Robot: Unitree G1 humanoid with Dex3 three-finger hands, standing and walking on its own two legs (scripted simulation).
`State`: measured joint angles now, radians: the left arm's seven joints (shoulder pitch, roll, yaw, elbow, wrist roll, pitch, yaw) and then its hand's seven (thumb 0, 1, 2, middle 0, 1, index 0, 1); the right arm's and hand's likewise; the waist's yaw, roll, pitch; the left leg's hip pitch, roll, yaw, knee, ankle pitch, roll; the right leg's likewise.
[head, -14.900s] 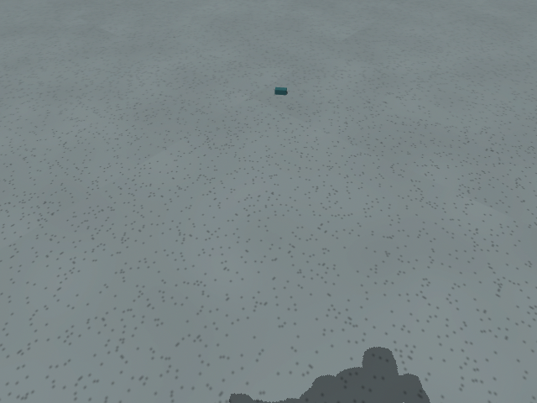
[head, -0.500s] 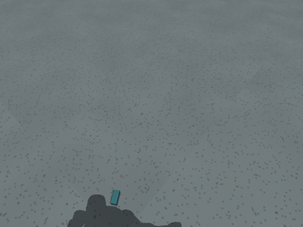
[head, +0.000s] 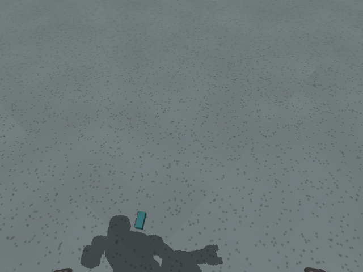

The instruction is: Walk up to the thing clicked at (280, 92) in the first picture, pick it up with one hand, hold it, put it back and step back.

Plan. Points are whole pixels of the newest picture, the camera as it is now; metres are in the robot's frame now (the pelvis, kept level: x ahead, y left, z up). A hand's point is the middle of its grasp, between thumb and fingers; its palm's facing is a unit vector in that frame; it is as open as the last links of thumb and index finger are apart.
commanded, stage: walk up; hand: left
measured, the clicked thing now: (140, 220) +0.46 +0.24 -0.76
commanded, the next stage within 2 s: none
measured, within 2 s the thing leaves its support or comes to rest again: neither
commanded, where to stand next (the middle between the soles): +0.07 +0.01 m, yaw -1 degrees
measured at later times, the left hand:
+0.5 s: hand out of the picture +0.05 +0.31 -0.16, palm faces -0.08 -0.94 -0.32, open 7.4 cm
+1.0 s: hand (95, 263) +0.17 +0.23 -0.15, palm faces -0.05 -0.93 -0.36, open 7.4 cm
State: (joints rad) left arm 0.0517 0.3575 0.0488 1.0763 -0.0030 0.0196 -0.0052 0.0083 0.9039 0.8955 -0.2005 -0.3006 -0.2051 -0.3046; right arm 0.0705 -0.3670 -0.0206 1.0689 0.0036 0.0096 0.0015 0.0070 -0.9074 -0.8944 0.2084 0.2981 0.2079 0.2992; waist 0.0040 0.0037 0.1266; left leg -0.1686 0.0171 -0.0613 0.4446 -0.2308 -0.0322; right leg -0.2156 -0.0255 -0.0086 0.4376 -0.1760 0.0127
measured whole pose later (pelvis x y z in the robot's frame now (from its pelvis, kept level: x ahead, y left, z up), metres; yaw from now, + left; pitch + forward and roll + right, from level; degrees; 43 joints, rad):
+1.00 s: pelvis -0.01 +0.00 -0.02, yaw -1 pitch -2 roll +1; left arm 0.00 0.32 0.03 0.85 0.02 0.02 0.01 0.01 0.90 0.90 -0.20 -0.30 -0.21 -0.31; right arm 0.16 -0.37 -0.03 0.91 0.00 0.03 -0.02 0.00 -0.91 -0.89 0.21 0.30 0.21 0.30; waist -0.01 0.01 0.18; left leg -0.35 -0.03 -0.04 0.93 -0.53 -0.01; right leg -0.38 -0.03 -0.04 0.61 -0.19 -0.02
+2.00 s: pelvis -0.03 -0.02 +0.00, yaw +0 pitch -4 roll +1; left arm 0.33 0.37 0.07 0.90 0.05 -0.04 0.01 0.01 0.90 0.90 -0.20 -0.30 -0.21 -0.31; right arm 0.36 -0.42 -0.08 0.92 -0.02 0.04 0.05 0.01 -0.91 -0.89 0.21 0.30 0.21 0.30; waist 0.01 0.09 0.06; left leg -0.41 0.01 -0.12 0.89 -0.29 -0.03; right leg -0.18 -0.03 -0.10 0.51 -0.27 -0.03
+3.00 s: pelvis +0.00 -0.03 +0.01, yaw +0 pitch -2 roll +0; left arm 0.10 0.35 0.00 1.15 0.01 -0.01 -0.01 0.01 0.90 0.90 -0.20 -0.30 -0.20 -0.30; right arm 0.12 -0.36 -0.01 1.16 -0.02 -0.01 0.01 0.01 -0.91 -0.89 0.21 0.30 0.21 0.30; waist -0.01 0.00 0.07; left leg -0.11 0.06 -0.01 0.32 -0.17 -0.06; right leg -0.12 0.00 0.00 0.34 -0.17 0.00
